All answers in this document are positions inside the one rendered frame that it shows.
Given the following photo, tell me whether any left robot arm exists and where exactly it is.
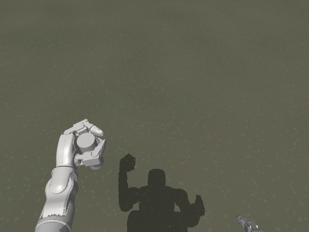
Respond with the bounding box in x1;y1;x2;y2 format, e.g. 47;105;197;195
35;166;78;232

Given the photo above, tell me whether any can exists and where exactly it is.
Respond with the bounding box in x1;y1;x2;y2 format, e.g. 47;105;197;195
77;133;104;170

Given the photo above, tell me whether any right robot hand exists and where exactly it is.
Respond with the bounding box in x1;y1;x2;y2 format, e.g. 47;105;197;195
236;215;263;232

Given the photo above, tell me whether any left robot hand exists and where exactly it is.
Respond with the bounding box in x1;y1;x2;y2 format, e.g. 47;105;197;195
56;119;108;170

